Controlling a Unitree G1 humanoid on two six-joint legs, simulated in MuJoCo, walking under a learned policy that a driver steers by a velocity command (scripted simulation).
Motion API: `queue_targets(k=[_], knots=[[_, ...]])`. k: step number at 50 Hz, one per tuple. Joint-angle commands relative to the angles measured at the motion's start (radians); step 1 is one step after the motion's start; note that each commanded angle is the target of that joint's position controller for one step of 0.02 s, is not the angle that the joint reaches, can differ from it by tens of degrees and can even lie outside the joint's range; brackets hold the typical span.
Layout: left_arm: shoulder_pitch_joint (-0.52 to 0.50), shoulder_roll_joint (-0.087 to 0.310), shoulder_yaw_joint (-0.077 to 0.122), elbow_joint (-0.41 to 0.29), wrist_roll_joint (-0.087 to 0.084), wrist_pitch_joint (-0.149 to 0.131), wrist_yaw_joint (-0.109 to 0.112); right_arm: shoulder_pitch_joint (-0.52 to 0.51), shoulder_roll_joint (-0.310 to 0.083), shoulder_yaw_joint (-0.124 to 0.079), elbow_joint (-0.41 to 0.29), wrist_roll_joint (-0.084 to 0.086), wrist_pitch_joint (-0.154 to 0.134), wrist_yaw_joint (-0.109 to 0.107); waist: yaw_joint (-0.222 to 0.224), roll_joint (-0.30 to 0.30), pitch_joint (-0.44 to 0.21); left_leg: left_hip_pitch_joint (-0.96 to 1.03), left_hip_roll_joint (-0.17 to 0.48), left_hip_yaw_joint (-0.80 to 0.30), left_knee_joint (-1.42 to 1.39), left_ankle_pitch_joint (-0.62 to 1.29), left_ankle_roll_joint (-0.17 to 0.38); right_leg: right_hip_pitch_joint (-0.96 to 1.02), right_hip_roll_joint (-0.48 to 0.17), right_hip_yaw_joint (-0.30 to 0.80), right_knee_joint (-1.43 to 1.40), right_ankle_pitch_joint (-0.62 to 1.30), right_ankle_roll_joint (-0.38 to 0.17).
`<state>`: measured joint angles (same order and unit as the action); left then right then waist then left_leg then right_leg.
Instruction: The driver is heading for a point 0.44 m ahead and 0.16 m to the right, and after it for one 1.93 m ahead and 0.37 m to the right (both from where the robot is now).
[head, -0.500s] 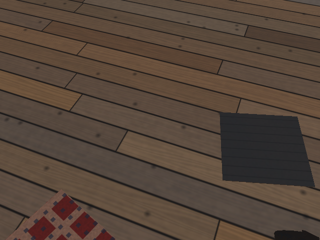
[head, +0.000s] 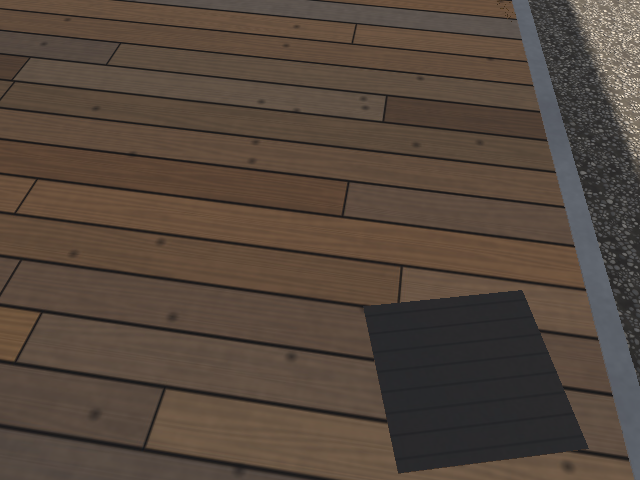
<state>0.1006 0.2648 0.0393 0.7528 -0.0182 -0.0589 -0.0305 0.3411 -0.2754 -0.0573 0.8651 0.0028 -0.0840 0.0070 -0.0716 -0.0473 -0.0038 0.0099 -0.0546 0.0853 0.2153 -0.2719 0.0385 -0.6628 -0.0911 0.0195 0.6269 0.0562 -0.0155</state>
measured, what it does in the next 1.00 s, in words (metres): walks ahead, turning right: right foot, then left foot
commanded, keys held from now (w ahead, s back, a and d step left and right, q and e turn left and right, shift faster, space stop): w+e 0.56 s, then w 0.44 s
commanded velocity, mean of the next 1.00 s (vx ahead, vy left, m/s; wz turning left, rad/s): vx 0.50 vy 0.00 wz -0.38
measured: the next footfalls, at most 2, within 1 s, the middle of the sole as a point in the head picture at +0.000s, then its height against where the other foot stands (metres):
right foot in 0.12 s outside the picture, level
left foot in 0.58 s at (299, 454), level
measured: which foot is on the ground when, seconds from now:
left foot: down 0.00-0.14, up 0.16-0.56, down 0.58-1.00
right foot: up 0.00-0.10, down 0.12-0.60, up 0.62-1.00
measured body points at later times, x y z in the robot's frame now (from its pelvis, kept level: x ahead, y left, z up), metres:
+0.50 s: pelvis +0.29 -0.05 +0.00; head +0.32 -0.07 +0.45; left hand +0.40 +0.22 -0.11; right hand +0.45 -0.34 -0.08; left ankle +0.50 +0.07 -0.70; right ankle +0.20 -0.13 -0.74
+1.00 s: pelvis +0.55 -0.11 +0.00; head +0.58 -0.12 +0.45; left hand +0.85 -0.01 -0.07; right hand +0.41 -0.36 -0.12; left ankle +0.51 +0.04 -0.74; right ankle +0.64 -0.31 -0.71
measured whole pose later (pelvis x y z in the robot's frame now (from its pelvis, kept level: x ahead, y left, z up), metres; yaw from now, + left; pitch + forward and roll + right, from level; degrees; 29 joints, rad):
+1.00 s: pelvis +0.55 -0.11 +0.00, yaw -24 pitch +2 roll +2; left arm 0.06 0.26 0.04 0.63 -0.02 -0.06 -0.03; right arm 0.40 -0.28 -0.06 0.87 0.02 -0.07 0.01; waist -0.12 -0.04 0.01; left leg -0.02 -0.02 0.02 0.25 -0.28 0.01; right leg -0.61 -0.07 0.03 0.60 -0.03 -0.01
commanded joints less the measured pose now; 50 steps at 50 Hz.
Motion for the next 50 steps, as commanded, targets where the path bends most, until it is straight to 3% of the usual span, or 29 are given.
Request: queue_targets(k=[1,3,4,5,6,7,8,9,10,11,12,14,16,21,24,26,28,29,30,31,32,33,34,35,37,40,43,46,50], knots=[[-0.131,0.067,0.011,-0.112,-0.004,-0.015,-0.019,0.022,-0.172,-0.045,-0.022,0.006,0.004,-0.010,-0.011,0.097,0.070,0.059,0.323,-0.075,-0.022,0.371,0.131,-0.055,0.015,-0.004,-0.043,-0.061,-0.035],[-0.103,0.084,0.019,-0.121,0.002,-0.015,-0.029,-0.003,-0.187,-0.050,-0.025,0.009,0.016,-0.018,0.018,0.119,0.041,0.099,0.326,-0.040,0.067,0.608,0.103,0.015,0.051,-0.047,-0.055,-0.153,-0.066],[-0.045,0.105,0.031,-0.113,0.006,-0.014,-0.029,-0.019,-0.200,-0.053,-0.031,0.010,0.023,-0.024,0.053,0.136,-0.006,0.103,0.316,-0.016,0.156,0.797,0.086,0.114,0.090,-0.084,-0.054,-0.189,-0.084],[0.084,0.140,0.055,-0.082,0.006,-0.012,-0.026,-0.037,-0.200,-0.052,-0.039,0.010,0.033,-0.031,0.125,0.125,-0.079,0.069,0.281,0.029,0.327,0.920,0.058,0.292,0.135,-0.115,-0.093,-0.161,-0.110],[0.248,0.208,0.087,-0.045,0.004,-0.007,-0.014,-0.029,-0.181,-0.042,-0.057,-0.002,0.033,-0.041,0.191,0.077,-0.175,-0.111,0.242,0.054,0.574,0.791,0.018,0.578,0.086,-0.005,-0.087,-0.112,-0.156],[0.327,0.329,0.114,-0.040,0.003,-0.004,-0.004,0.062,-0.071,-0.001,-0.107,-0.029,0.007,-0.028,0.149,-0.163,-0.298,-0.559,0.074,0.044,0.976,0.181,-0.054,0.983,-0.170,0.493,-0.125,-0.194,-0.338],[0.353,0.268,0.094,-0.044,-0.006,-0.006,-0.005,0.030,-0.089,0.003,-0.100,-0.020,-0.031,-0.010,0.172,-0.161,-0.403,-0.742,-0.004,-0.147,1.129,-0.295,-0.058,1.100,-0.252,0.806,-0.288,-0.286,-0.403],[0.320,0.216,0.078,-0.046,0.001,-0.007,-0.001,-0.060,-0.149,-0.014,-0.125,0.021,-0.054,0.005,0.190,-0.104,-0.280,-0.836,0.060,-0.195,1.165,-0.236,-0.037,1.024,-0.218,0.666,-0.305,-0.304,-0.344],[0.261,0.191,0.071,-0.059,0.003,-0.008,0.002,-0.120,-0.145,-0.009,-0.145,0.026,-0.066,0.005,0.168,-0.026,-0.177,-0.834,0.103,-0.178,1.106,-0.151,-0.025,0.877,-0.176,0.536,-0.310,-0.248,-0.308],[0.199,0.167,0.063,-0.073,0.005,-0.006,0.004,-0.143,-0.140,-0.012,-0.148,0.005,-0.067,-0.001,0.129,0.038,-0.103,-0.786,0.136,-0.168,1.013,-0.097,-0.028,0.723,-0.141,0.444,-0.328,-0.158,-0.285],[0.157,0.141,0.053,-0.090,0.014,-0.005,0.006,-0.140,-0.148,-0.021,-0.149,-0.009,-0.057,-0.007,0.093,0.031,-0.067,-0.710,0.160,-0.168,0.948,-0.064,-0.036,0.606,-0.112,0.384,-0.355,-0.073,-0.274],[0.131,0.141,0.054,-0.107,0.016,-0.005,0.012,-0.114,-0.126,-0.021,-0.156,-0.017,-0.033,-0.009,0.055,-0.003,-0.054,-0.638,0.164,-0.160,0.876,-0.043,-0.061,0.494,-0.083,0.342,-0.393,-0.004,-0.285],[0.145,0.166,0.063,-0.106,0.010,-0.008,0.024,-0.137,-0.103,-0.016,-0.170,-0.020,-0.019,-0.014,0.051,-0.007,-0.035,-0.627,0.153,-0.141,0.777,0.022,-0.090,0.426,-0.061,0.283,-0.411,0.037,-0.283],[0.220,0.189,0.073,-0.085,-0.003,0.003,0.045,-0.326,-0.063,0.003,-0.220,-0.010,-0.025,-0.004,0.124,-0.031,-0.005,-0.529,0.082,-0.131,0.410,0.337,-0.109,0.371,0.004,0.224,-0.390,-0.082,-0.212],[0.267,0.187,0.075,-0.069,-0.011,0.013,0.047,-0.378,-0.092,-0.006,-0.243,0.004,-0.035,0.008,0.140,-0.043,-0.003,-0.497,0.061,-0.157,0.318,0.338,-0.098,0.433,-0.026,0.300,-0.338,-0.151,-0.196],[0.270,0.183,0.075,-0.068,-0.009,0.018,0.051,-0.368,-0.120,-0.018,-0.247,0.007,-0.043,0.014,0.124,-0.058,-0.005,-0.468,0.059,-0.174,0.278,0.270,-0.077,0.489,-0.049,0.364,-0.280,-0.175,-0.180],[0.245,0.168,0.073,-0.078,-0.005,0.025,0.051,-0.278,-0.139,-0.033,-0.226,0.006,-0.052,0.013,0.070,-0.080,-0.025,-0.347,0.055,-0.155,0.230,0.216,-0.039,0.495,-0.033,0.391,-0.198,-0.156,-0.152],[0.243,0.127,0.058,-0.083,0.002,0.023,0.049,-0.178,-0.166,-0.046,-0.205,-0.006,-0.056,0.007,0.024,-0.066,-0.094,-0.191,0.096,-0.168,0.224,0.212,-0.003,0.469,0.012,0.346,-0.080,-0.121,-0.121],[0.263,0.064,0.034,-0.097,0.020,0.018,0.047,-0.030,-0.218,-0.058,-0.190,-0.022,-0.058,0.001,-0.025,0.053,-0.231,0.054,0.268,-0.337,0.237,0.168,0.061,0.354,0.078,0.251,0.200,-0.269,-0.082],[0.423,0.016,0.018,-0.113,-0.013,0.006,0.045,0.057,-0.300,-0.082,-0.137,-0.023,-0.042,0.009,0.044,0.408,-0.324,0.333,0.461,-0.816,0.141,-0.050,0.238,0.003,0.203,0.134,0.516,-0.642,-0.018],[0.401,0.120,0.035,-0.081,-0.023,0.003,0.048,0.046,-0.202,-0.062,-0.147,0.003,-0.039,0.016,0.010,0.287,-0.249,0.293,0.455,-0.894,0.079,-0.290,0.223,-0.119,0.133,0.175,0.634,-0.623,-0.009],[0.277,0.169,0.048,-0.096,-0.016,0.005,0.047,0.001,-0.144,-0.046,-0.155,0.004,-0.036,0.014,-0.017,0.186,-0.124,0.177,0.406,-0.735,0.070,-0.261,0.180,-0.143,0.102,0.163,0.657,-0.529,-0.009],[0.205,0.159,0.047,-0.112,-0.004,0.007,0.049,-0.052,-0.129,-0.035,-0.162,-0.009,-0.030,0.015,-0.002,0.116,-0.061,0.061,0.361,-0.613,0.060,-0.133,0.160,-0.112,0.072,0.130,0.633,-0.465,-0.008],[0.166,0.147,0.047,-0.127,0.008,0.003,0.046,-0.082,-0.109,-0.028,-0.156,-0.014,-0.026,0.015,0.015,0.115,-0.011,-0.025,0.329,-0.536,0.042,-0.021,0.165,-0.097,0.049,0.126,0.579,-0.422,-0.007],[0.177,0.107,0.042,-0.131,0.004,0.001,0.032,-0.094,-0.085,-0.019,-0.145,-0.017,-0.029,0.014,0.053,0.161,-0.006,-0.104,0.278,-0.431,0.007,0.096,0.163,-0.020,0.018,0.103,0.496,-0.383,-0.007],[0.131,0.068,0.027,-0.148,0.012,0.000,0.025,-0.071,-0.126,-0.029,-0.121,0.000,-0.032,0.010,0.055,0.148,0.005,-0.128,0.284,-0.355,-0.036,0.229,0.195,-0.029,0.000,0.057,0.358,-0.336,0.010],[0.038,0.039,0.010,-0.167,0.011,-0.010,0.019,-0.045,-0.155,-0.035,-0.100,0.010,-0.020,0.004,0.026,0.125,0.014,-0.128,0.272,-0.277,-0.059,0.278,0.185,-0.008,-0.006,0.029,0.180,-0.185,0.016],[-0.048,0.042,0.008,-0.180,0.004,-0.018,0.009,-0.008,-0.171,-0.036,-0.078,0.018,-0.010,0.003,-0.003,0.126,0.030,-0.135,0.252,-0.210,-0.055,0.296,0.159,0.064,0.020,-0.001,0.031,-0.060,0.018],[-0.133,0.061,0.015,-0.213,-0.001,-0.022,-0.003,0.045,-0.189,-0.039,-0.042,0.028,0.006,-0.001,-0.013,0.135,0.051,-0.051,0.296,-0.215,-0.016,0.332,0.135,0.087,0.041,-0.007,-0.064,-0.085,-0.008]])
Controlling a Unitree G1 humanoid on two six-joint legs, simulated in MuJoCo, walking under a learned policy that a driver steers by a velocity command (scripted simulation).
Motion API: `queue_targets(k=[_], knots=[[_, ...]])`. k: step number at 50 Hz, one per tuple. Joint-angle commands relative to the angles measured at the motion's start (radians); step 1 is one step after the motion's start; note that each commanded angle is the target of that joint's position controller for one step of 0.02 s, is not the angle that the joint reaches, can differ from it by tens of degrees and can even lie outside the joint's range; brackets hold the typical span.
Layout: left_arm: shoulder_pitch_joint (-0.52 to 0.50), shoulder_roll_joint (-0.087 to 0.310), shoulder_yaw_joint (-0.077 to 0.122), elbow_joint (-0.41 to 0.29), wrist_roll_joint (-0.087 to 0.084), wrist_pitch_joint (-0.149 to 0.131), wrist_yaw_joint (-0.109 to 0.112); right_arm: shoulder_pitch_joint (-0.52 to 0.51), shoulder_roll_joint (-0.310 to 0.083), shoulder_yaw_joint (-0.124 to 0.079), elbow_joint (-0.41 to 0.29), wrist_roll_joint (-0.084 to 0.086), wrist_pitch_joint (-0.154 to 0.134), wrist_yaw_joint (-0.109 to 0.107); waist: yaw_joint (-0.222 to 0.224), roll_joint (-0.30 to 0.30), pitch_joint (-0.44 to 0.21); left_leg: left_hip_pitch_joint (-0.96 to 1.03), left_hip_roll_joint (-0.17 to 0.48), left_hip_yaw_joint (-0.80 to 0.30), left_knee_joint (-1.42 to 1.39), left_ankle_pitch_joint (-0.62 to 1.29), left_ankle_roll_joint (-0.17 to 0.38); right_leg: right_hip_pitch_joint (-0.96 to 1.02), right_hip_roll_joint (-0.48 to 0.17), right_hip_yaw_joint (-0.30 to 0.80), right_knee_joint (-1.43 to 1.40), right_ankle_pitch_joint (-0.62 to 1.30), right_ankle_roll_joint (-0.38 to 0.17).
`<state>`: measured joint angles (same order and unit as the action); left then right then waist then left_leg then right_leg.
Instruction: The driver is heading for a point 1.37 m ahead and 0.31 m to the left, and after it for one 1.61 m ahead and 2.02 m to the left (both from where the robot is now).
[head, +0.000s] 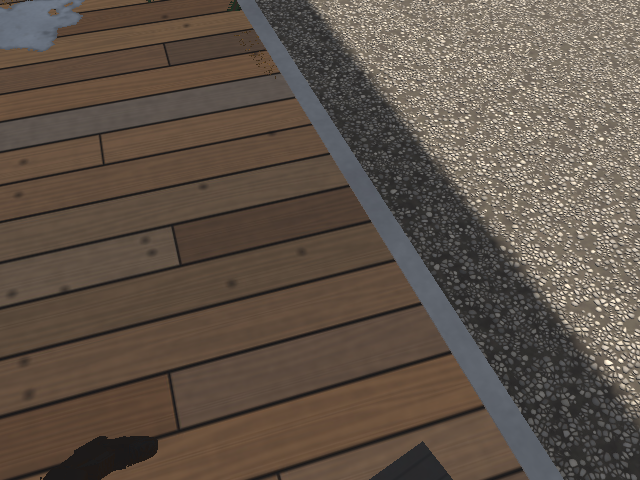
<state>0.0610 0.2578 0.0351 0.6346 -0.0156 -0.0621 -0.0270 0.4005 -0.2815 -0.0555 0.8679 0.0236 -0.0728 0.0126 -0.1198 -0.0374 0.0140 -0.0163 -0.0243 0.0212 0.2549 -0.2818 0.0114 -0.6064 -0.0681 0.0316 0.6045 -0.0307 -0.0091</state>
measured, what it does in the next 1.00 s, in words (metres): walks ahead: right foot, then left foot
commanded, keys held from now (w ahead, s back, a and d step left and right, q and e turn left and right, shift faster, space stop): w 1.00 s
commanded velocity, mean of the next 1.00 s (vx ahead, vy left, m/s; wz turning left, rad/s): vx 0.50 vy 0.00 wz -0.02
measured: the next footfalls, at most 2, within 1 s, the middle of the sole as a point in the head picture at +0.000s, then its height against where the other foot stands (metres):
right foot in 0.08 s outside the picture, level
left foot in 0.64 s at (243, 466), level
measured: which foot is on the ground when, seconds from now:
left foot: down 0.00-0.10, up 0.12-0.62, down 0.64-1.00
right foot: up 0.00-0.06, down 0.08-0.66, up 0.68-1.00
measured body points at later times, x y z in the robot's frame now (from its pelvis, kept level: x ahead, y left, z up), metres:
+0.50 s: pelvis +0.26 -0.04 +0.00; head +0.28 -0.04 +0.45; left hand +0.27 +0.24 -0.12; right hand +0.46 -0.28 -0.10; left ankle +0.45 +0.13 -0.69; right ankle +0.18 -0.13 -0.74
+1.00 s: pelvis +0.53 +0.02 +0.01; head +0.55 +0.03 +0.46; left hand +0.71 +0.27 -0.10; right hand +0.54 -0.25 -0.13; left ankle +0.47 +0.11 -0.74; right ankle +0.72 -0.16 -0.68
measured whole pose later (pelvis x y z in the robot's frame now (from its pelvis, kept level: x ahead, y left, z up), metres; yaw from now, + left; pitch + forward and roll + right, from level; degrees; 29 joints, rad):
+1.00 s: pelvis +0.53 +0.02 +0.01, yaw +1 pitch +1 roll +1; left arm 0.11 0.25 0.08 0.80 -0.01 -0.06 0.00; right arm 0.36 -0.24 -0.05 0.95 0.01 -0.08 0.00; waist -0.06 -0.04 0.02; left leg -0.02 -0.04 0.06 0.21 -0.20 0.05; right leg -0.67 -0.11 0.04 0.71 0.05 -0.01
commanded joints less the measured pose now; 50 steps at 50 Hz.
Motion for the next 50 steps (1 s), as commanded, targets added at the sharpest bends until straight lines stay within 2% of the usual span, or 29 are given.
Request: queue_targets(k=[1,2,3,4,5,6,7,8,9,10,11,13,17,21,26,29,30,31,32,33,34,35,36,37,39,41,43,47,50], knots=[[-0.092,0.076,0.022,-0.098,-0.003,-0.021,-0.009,-0.013,-0.189,-0.043,-0.039,0.009,0.001,-0.008,0.046,0.128,0.031,-0.003,0.277,-0.151,-0.034,0.376,0.154,0.051,0.024,-0.023,-0.062,-0.027,-0.028],[-0.068,0.088,0.030,-0.093,-0.001,-0.022,-0.011,-0.018,-0.194,-0.045,-0.037,0.008,0.009,-0.011,0.069,0.121,0.009,0.011,0.274,-0.135,0.015,0.470,0.140,0.110,0.041,-0.038,-0.083,-0.043,-0.043],[0.016,0.103,0.043,-0.067,0.004,-0.021,-0.009,-0.025,-0.192,-0.043,-0.033,0.014,0.015,-0.014,0.123,0.118,-0.041,0.001,0.250,-0.099,0.108,0.616,0.118,0.244,0.068,-0.065,-0.120,-0.027,-0.067],[0.155,0.148,0.067,-0.023,0.011,-0.018,-0.003,-0.026,-0.175,-0.035,-0.037,0.010,0.017,-0.016,0.186,0.103,-0.129,-0.061,0.205,-0.060,0.271,0.689,0.091,0.457,0.070,-0.063,-0.119,0.002,-0.098],[0.342,0.229,0.091,0.008,0.021,-0.012,0.006,-0.041,-0.120,-0.012,-0.067,-0.021,0.014,-0.020,0.256,-0.012,-0.282,-0.266,0.146,-0.011,0.584,0.407,0.049,0.761,-0.130,0.157,-0.089,0.096,-0.170],[0.371,0.293,0.101,0.026,0.006,-0.009,-0.001,0.080,-0.011,0.022,-0.080,-0.025,-0.003,-0.013,0.194,-0.263,-0.396,-0.632,-0.009,-0.023,0.899,-0.273,-0.002,1.037,-0.331,0.574,-0.184,-0.079,-0.322],[0.379,0.206,0.083,0.026,-0.005,-0.007,-0.003,0.027,-0.114,-0.005,-0.063,-0.005,-0.015,-0.007,0.233,-0.155,-0.365,-0.740,0.038,-0.127,1.014,-0.290,0.008,0.986,-0.308,0.645,-0.248,-0.271,-0.306],[0.309,0.176,0.069,0.023,-0.005,-0.009,0.000,-0.071,-0.152,-0.017,-0.089,0.016,-0.023,-0.004,0.225,-0.096,-0.210,-0.791,0.082,-0.111,1.031,-0.192,0.018,0.851,-0.276,0.525,-0.285,-0.282,-0.262],[0.242,0.157,0.061,0.019,0.004,-0.011,-0.001,-0.120,-0.141,-0.017,-0.097,0.012,-0.026,-0.008,0.194,-0.034,-0.132,-0.760,0.120,-0.094,0.994,-0.098,0.017,0.712,-0.235,0.433,-0.318,-0.224,-0.242],[0.191,0.130,0.054,0.020,0.013,-0.012,-0.005,-0.135,-0.135,-0.021,-0.099,-0.002,-0.022,-0.011,0.162,-0.033,-0.073,-0.721,0.144,-0.092,0.945,-0.043,0.010,0.597,-0.200,0.358,-0.354,-0.153,-0.232],[0.163,0.107,0.049,0.021,0.017,-0.018,-0.005,-0.105,-0.120,-0.023,-0.089,-0.006,-0.015,-0.012,0.125,-0.063,-0.058,-0.662,0.165,-0.102,0.918,-0.003,0.006,0.526,-0.173,0.307,-0.388,-0.118,-0.225],[0.151,0.089,0.047,0.038,0.012,-0.033,-0.006,-0.086,-0.089,-0.021,-0.076,-0.006,0.005,-0.016,0.098,-0.057,-0.043,-0.614,0.174,-0.098,0.872,0.035,-0.005,0.458,-0.152,0.238,-0.429,-0.038,-0.229],[0.200,0.131,0.061,0.087,0.017,-0.041,0.008,-0.199,-0.065,-0.017,-0.105,-0.018,0.016,-0.019,0.111,-0.008,0.004,-0.692,0.180,-0.094,0.700,0.187,-0.030,0.465,-0.148,0.141,-0.457,0.140,-0.233],[0.244,0.150,0.063,0.118,0.008,-0.030,0.020,-0.324,-0.037,-0.001,-0.128,-0.013,0.006,-0.005,0.156,-0.007,0.030,-0.649,0.156,-0.058,0.480,0.356,-0.032,0.477,-0.115,0.051,-0.468,0.135,-0.199],[0.334,0.172,0.073,0.178,-0.011,-0.009,0.027,-0.459,-0.039,0.006,-0.174,0.000,-0.005,0.018,0.200,-0.006,0.072,-0.652,0.125,-0.040,0.325,0.329,-0.007,0.608,-0.163,0.048,-0.433,0.111,-0.191],[0.329,0.186,0.082,0.195,-0.019,0.007,0.036,-0.427,-0.070,-0.004,-0.174,0.000,-0.013,0.030,0.167,-0.032,0.044,-0.575,0.099,-0.022,0.276,0.218,0.034,0.687,-0.191,0.056,-0.360,0.234,-0.167],[0.314,0.196,0.086,0.199,-0.018,0.012,0.038,-0.366,-0.096,-0.018,-0.157,-0.003,-0.015,0.027,0.132,-0.051,0.010,-0.481,0.067,0.008,0.256,0.193,0.057,0.695,-0.180,0.042,-0.287,0.394,-0.153],[0.303,0.178,0.080,0.200,-0.016,0.018,0.040,-0.232,-0.133,-0.040,-0.115,-0.007,-0.016,0.019,0.066,-0.043,-0.077,-0.293,0.035,0.039,0.222,0.223,0.087,0.674,-0.132,0.004,-0.129,0.517,-0.130],[0.312,0.137,0.062,0.187,-0.001,0.019,0.044,-0.059,-0.194,-0.061,-0.075,-0.017,-0.017,0.010,0.004,0.010,-0.225,0.021,0.148,-0.078,0.270,0.300,0.141,0.505,-0.081,-0.035,0.129,0.353,-0.096],[0.431,0.034,0.029,0.173,0.004,0.003,0.035,0.049,-0.282,-0.084,-0.043,-0.024,-0.011,0.009,0.035,0.259,-0.367,0.394,0.391,-0.536,0.196,0.097,0.303,0.095,0.096,-0.062,0.517,-0.143,-0.011],[0.380,0.074,0.036,0.184,-0.005,-0.017,0.032,0.071,-0.194,-0.059,-0.029,-0.012,-0.010,0.014,0.006,0.260,-0.395,0.417,0.413,-0.721,0.068,-0.040,0.300,-0.041,0.120,0.080,0.636,-0.558,-0.020],[0.294,0.136,0.056,0.156,-0.032,-0.030,0.026,-0.010,-0.151,-0.041,-0.035,-0.010,-0.011,0.015,0.018,0.214,-0.235,0.291,0.387,-0.592,0.039,-0.102,0.248,-0.128,0.061,0.090,0.680,-0.513,-0.038],[0.231,0.131,0.053,0.140,-0.036,-0.035,0.028,-0.096,-0.126,-0.034,-0.051,-0.012,-0.010,0.014,0.045,0.144,-0.134,0.147,0.350,-0.475,0.015,-0.072,0.221,-0.126,0.007,0.054,0.643,-0.424,-0.047],[0.193,0.121,0.056,0.134,-0.023,-0.034,0.032,-0.156,-0.099,-0.027,-0.054,-0.017,-0.011,0.016,0.068,0.112,-0.057,0.016,0.312,-0.388,-0.020,0.001,0.211,-0.102,-0.023,0.035,0.580,-0.355,-0.046],[0.242,0.092,0.061,0.156,-0.012,-0.013,0.035,-0.198,-0.067,-0.019,-0.050,-0.029,-0.022,0.018,0.122,0.148,-0.039,-0.111,0.266,-0.287,-0.074,0.111,0.199,0.013,-0.060,0.040,0.514,-0.271,-0.042],[0.251,0.068,0.059,0.165,-0.006,0.003,0.038,-0.183,-0.085,-0.023,-0.032,-0.026,-0.032,0.014,0.134,0.132,-0.025,-0.150,0.261,-0.230,-0.114,0.190,0.218,0.018,-0.065,0.028,0.472,-0.222,-0.026],[0.185,0.065,0.058,0.147,0.000,0.006,0.042,-0.158,-0.109,-0.029,-0.011,-0.026,-0.034,0.003,0.127,0.114,0.008,-0.140,0.263,-0.193,-0.141,0.240,0.223,-0.049,-0.073,0.027,0.380,-0.128,-0.007],[0.053,0.033,0.050,0.110,0.006,-0.006,0.031,-0.106,-0.116,-0.027,0.018,-0.015,-0.027,-0.013,0.097,0.110,0.042,-0.122,0.227,-0.101,-0.153,0.283,0.188,-0.059,-0.051,0.004,0.152,0.093,0.005],[-0.034,0.018,0.043,0.084,-0.001,-0.010,0.020,-0.053,-0.126,-0.029,0.043,-0.006,-0.018,-0.020,0.065,0.109,0.060,-0.085,0.230,-0.068,-0.144,0.274,0.178,-0.029,-0.021,-0.023,0.026,0.153,0.007]])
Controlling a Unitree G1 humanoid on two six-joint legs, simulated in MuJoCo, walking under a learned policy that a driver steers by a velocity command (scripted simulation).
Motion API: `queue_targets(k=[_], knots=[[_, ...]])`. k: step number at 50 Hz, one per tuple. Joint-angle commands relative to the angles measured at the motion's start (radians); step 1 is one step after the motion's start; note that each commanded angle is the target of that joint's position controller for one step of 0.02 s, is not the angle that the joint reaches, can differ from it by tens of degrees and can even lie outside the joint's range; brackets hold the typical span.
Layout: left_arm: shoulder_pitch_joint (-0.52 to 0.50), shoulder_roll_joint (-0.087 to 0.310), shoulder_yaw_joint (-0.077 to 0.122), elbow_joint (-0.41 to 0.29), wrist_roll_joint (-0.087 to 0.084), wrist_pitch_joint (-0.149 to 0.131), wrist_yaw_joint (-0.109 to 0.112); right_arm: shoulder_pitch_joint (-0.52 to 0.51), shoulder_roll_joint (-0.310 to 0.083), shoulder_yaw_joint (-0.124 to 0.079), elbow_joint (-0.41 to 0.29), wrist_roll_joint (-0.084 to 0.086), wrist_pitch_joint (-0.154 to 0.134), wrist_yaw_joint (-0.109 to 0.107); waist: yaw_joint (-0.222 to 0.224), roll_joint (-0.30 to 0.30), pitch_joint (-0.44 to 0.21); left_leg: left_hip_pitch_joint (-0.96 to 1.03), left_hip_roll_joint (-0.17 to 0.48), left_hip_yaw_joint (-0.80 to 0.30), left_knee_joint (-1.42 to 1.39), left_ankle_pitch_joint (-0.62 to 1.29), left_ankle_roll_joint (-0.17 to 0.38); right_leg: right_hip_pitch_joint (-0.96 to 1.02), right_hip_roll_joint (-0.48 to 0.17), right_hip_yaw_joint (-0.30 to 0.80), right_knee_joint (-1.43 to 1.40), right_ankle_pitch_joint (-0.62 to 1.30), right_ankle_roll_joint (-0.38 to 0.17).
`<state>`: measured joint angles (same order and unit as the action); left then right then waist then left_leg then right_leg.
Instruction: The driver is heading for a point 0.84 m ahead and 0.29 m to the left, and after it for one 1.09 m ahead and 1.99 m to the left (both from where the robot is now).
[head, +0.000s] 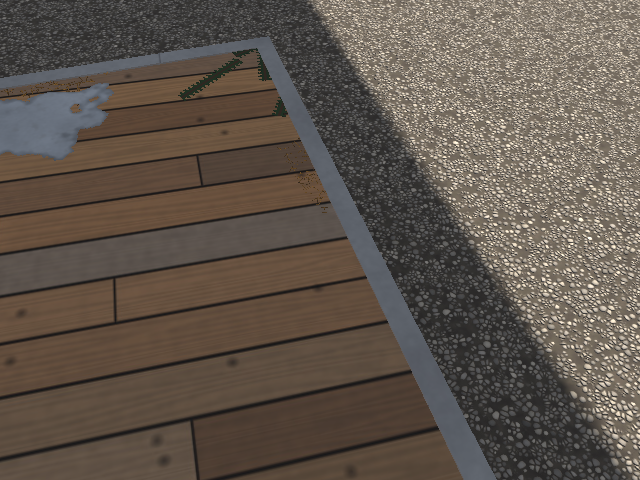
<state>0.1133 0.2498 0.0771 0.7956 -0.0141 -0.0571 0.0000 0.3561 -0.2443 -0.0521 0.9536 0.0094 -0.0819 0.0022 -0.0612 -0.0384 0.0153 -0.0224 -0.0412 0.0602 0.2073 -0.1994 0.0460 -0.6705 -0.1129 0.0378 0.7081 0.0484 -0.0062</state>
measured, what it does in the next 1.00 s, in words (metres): walks ahead, turning left: right foot, then left foot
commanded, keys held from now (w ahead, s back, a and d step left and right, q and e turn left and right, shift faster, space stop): w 0.08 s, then w+q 0.92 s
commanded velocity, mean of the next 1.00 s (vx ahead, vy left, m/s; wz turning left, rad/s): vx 0.50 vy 0.00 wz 0.41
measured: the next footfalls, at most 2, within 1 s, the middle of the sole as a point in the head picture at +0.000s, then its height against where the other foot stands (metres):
right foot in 0.18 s outside the picture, level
left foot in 0.76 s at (231, 467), level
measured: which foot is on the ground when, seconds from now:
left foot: down 0.00-0.18, up 0.20-0.74, down 0.76-1.00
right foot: up 0.00-0.16, down 0.18-0.76, up 0.78-1.00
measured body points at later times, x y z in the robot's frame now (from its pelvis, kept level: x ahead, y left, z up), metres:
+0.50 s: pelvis +0.27 -0.06 +0.00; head +0.27 -0.06 +0.45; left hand +0.24 +0.20 -0.14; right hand +0.45 -0.30 -0.12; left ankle +0.36 +0.13 -0.66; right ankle +0.25 -0.16 -0.75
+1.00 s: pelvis +0.52 +0.09 +0.00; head +0.54 +0.11 +0.44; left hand +0.57 +0.41 -0.10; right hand +0.70 -0.14 -0.13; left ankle +0.50 +0.15 -0.75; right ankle +0.67 -0.04 -0.68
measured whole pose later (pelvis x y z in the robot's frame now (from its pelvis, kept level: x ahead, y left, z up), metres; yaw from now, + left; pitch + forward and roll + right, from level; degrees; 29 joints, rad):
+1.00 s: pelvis +0.52 +0.09 +0.00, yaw +28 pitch +0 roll +0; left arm 0.07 0.29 0.06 0.77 0.00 -0.10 0.01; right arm 0.28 -0.26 -0.08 0.86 0.01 -0.03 0.00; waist -0.03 -0.03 0.06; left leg -0.20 -0.11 -0.04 0.37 -0.17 0.11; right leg -0.60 -0.10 0.05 0.99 -0.27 0.05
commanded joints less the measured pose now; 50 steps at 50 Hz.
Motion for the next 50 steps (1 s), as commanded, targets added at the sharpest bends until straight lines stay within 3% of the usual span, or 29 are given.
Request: queue_targets(k=[1,5,7,8,9,10,11,12,13,14,15,16,19,24,28,32,35,36,37,38,39,40,41,42,43,44,45,47,50], knots=[[-0.110,0.026,0.000,-0.088,-0.005,-0.016,-0.011,0.011,-0.166,-0.033,-0.032,0.010,-0.004,-0.011,-0.002,0.110,0.064,-0.052,0.260,-0.107,-0.086,0.193,0.142,0.034,0.029,-0.028,-0.104,0.069,0.002],[-0.162,0.047,0.007,-0.131,-0.013,-0.024,-0.036,0.033,-0.176,-0.042,0.000,0.024,0.013,-0.017,0.009,0.122,0.073,0.048,0.313,-0.122,-0.008,0.294,0.122,0.062,0.049,-0.014,-0.187,-0.029,-0.037],[-0.035,0.078,0.025,-0.099,-0.008,-0.032,-0.034,-0.019,-0.181,-0.044,-0.014,0.020,0.032,-0.019,0.091,0.129,0.005,0.047,0.290,-0.128,0.117,0.480,0.101,0.246,0.087,-0.038,-0.227,-0.083,-0.066],[0.124,0.116,0.049,-0.049,-0.003,-0.033,-0.028,-0.036,-0.168,-0.039,-0.023,0.022,0.036,-0.019,0.162,0.109,-0.079,-0.012,0.240,-0.107,0.273,0.576,0.076,0.467,0.108,-0.057,-0.232,-0.055,-0.088],[0.317,0.190,0.072,-0.001,0.008,-0.035,-0.023,-0.042,-0.133,-0.022,-0.047,-0.001,0.040,-0.022,0.226,0.001,-0.242,-0.210,0.171,-0.058,0.577,0.336,0.040,0.800,-0.041,0.082,-0.190,0.033,-0.130],[0.362,0.262,0.080,0.014,0.008,-0.032,-0.023,0.127,0.011,0.021,-0.041,-0.009,0.028,-0.013,0.150,-0.267,-0.377,-0.578,0.000,-0.041,0.927,-0.330,-0.031,1.125,-0.290,0.487,-0.266,-0.104,-0.275],[0.379,0.175,0.059,0.012,0.005,-0.033,-0.025,0.125,-0.061,0.005,-0.013,0.017,0.020,-0.003,0.180,-0.226,-0.415,-0.656,0.025,-0.180,1.075,-0.400,-0.023,1.077,-0.293,0.645,-0.375,-0.358,-0.273],[0.306,0.123,0.040,0.013,0.002,-0.039,-0.021,-0.002,-0.136,-0.018,-0.043,0.042,0.020,-0.002,0.179,-0.159,-0.228,-0.723,0.070,-0.171,1.122,-0.344,-0.006,0.914,-0.265,0.498,-0.401,-0.415,-0.220],[0.227,0.093,0.027,0.004,0.009,-0.042,-0.018,-0.076,-0.140,-0.023,-0.064,0.040,0.020,-0.005,0.158,-0.068,-0.126,-0.709,0.107,-0.155,1.113,-0.260,0.003,0.759,-0.234,0.386,-0.427,-0.371,-0.193],[0.165,0.062,0.015,0.002,0.019,-0.047,-0.021,-0.101,-0.127,-0.029,-0.066,0.027,0.023,-0.009,0.126,-0.049,-0.063,-0.672,0.133,-0.156,1.068,-0.198,0.006,0.630,-0.196,0.292,-0.466,-0.324,-0.178],[0.133,0.040,0.003,0.004,0.033,-0.055,-0.024,-0.086,-0.114,-0.035,-0.062,0.030,0.030,-0.011,0.095,-0.080,-0.047,-0.611,0.159,-0.168,1.039,-0.154,0.006,0.558,-0.179,0.230,-0.511,-0.302,-0.175],[0.114,0.028,0.000,0.010,0.029,-0.059,-0.025,-0.065,-0.092,-0.036,-0.059,0.038,0.040,-0.010,0.072,-0.086,-0.037,-0.579,0.163,-0.169,1.019,-0.137,0.005,0.521,-0.167,0.190,-0.543,-0.293,-0.173],[0.108,0.060,0.004,0.025,0.029,-0.068,-0.019,-0.096,-0.075,-0.040,-0.073,0.033,0.066,-0.012,0.049,-0.052,0.002,-0.626,0.163,-0.182,0.987,-0.070,-0.002,0.500,-0.175,0.094,-0.600,-0.249,-0.191],[0.157,0.085,0.006,0.057,0.042,-0.057,0.005,-0.203,-0.062,-0.035,-0.103,0.025,0.067,0.014,0.064,-0.010,0.036,-0.750,0.160,-0.188,0.835,0.143,-0.027,0.580,-0.168,-0.071,-0.614,-0.160,-0.171],[0.202,0.111,0.007,0.082,0.037,-0.044,0.012,-0.346,-0.039,-0.017,-0.136,0.020,0.057,0.041,0.117,-0.003,0.092,-0.736,0.162,-0.101,0.638,0.246,-0.021,0.628,-0.162,-0.185,-0.633,-0.075,-0.147],[0.234,0.151,0.017,0.103,0.014,-0.019,0.010,-0.448,-0.035,-0.003,-0.178,0.025,0.053,0.063,0.142,0.002,0.127,-0.730,0.156,-0.027,0.491,0.169,0.004,0.759,-0.186,-0.258,-0.576,0.081,-0.122],[0.222,0.193,0.025,0.102,0.004,0.010,0.012,-0.428,-0.079,-0.017,-0.197,0.025,0.053,0.077,0.097,-0.045,0.068,-0.587,0.079,0.052,0.431,0.036,0.048,0.822,-0.198,-0.289,-0.428,0.500,-0.097],[0.209,0.210,0.030,0.102,0.010,0.024,0.016,-0.348,-0.121,-0.040,-0.181,0.028,0.055,0.076,0.050,-0.064,0.019,-0.481,0.026,0.085,0.419,0.000,0.072,0.822,-0.181,-0.300,-0.294,0.669,-0.079],[0.173,0.225,0.033,0.085,-0.005,0.036,0.019,-0.169,-0.167,-0.071,-0.133,0.030,0.049,0.067,-0.042,-0.065,-0.063,-0.271,-0.025,0.103,0.347,0.061,0.104,0.770,-0.141,-0.315,-0.096,0.726,-0.052],[0.168,0.208,0.026,0.063,0.004,0.036,0.024,-0.004,-0.257,-0.107,-0.094,0.029,0.051,0.047,-0.101,-0.003,-0.162,0.048,0.025,-0.037,0.335,0.133,0.146,0.536,-0.120,-0.304,0.183,0.486,-0.003],[0.248,0.047,-0.015,0.005,0.046,0.013,0.017,0.018,-0.365,-0.125,-0.095,0.028,0.056,0.031,0.015,0.281,-0.274,0.410,0.307,-0.562,0.309,0.091,0.332,0.072,0.085,-0.258,0.582,-0.521,0.086],[0.139,0.076,-0.019,-0.015,-0.003,-0.032,0.012,0.059,-0.323,-0.109,-0.110,0.013,0.053,0.037,-0.050,0.188,-0.416,0.485,0.373,-0.811,0.138,-0.013,0.390,-0.043,0.162,-0.021,0.733,-0.657,0.072],[0.037,0.115,-0.007,-0.043,-0.047,-0.063,0.003,0.038,-0.258,-0.092,-0.102,0.003,0.048,0.034,-0.070,0.144,-0.279,0.420,0.347,-0.683,0.095,-0.002,0.341,-0.158,0.109,0.003,0.735,-0.585,0.037],[0.026,0.108,-0.011,-0.044,-0.040,-0.082,0.002,-0.018,-0.224,-0.083,-0.112,0.009,0.040,0.030,-0.034,0.101,-0.194,0.279,0.304,-0.577,0.095,0.041,0.312,-0.140,0.065,0.008,0.662,-0.497,0.012],[0.024,0.114,-0.004,-0.038,-0.016,-0.089,0.007,-0.102,-0.173,-0.069,-0.132,0.010,0.037,0.026,0.009,0.057,-0.132,0.129,0.265,-0.490,0.094,0.119,0.287,-0.075,0.030,0.013,0.581,-0.449,0.013],[0.042,0.130,0.005,-0.032,0.002,-0.080,0.007,-0.165,-0.137,-0.055,-0.155,-0.002,0.031,0.020,0.056,0.063,-0.111,-0.001,0.243,-0.437,0.070,0.200,0.282,0.020,0.007,0.027,0.538,-0.412,0.017],[0.052,0.133,0.008,-0.038,0.009,-0.070,0.009,-0.193,-0.132,-0.050,-0.169,-0.012,0.028,0.014,0.080,0.066,-0.103,-0.062,0.230,-0.427,0.044,0.223,0.284,0.069,0.003,0.036,0.504,-0.384,0.024],[0.059,0.117,0.005,-0.046,0.015,-0.052,0.009,-0.195,-0.151,-0.051,-0.179,0.001,0.030,-0.001,0.103,0.051,-0.072,-0.145,0.214,-0.378,0.019,0.241,0.279,0.104,0.000,0.021,0.377,-0.372,0.050],[-0.050,0.081,-0.015,-0.080,0.026,-0.040,0.009,-0.147,-0.187,-0.059,-0.187,0.000,0.036,-0.020,0.064,0.072,-0.014,-0.221,0.162,-0.319,0.005,0.175,0.243,0.101,0.025,-0.009,0.149,-0.199,0.078]])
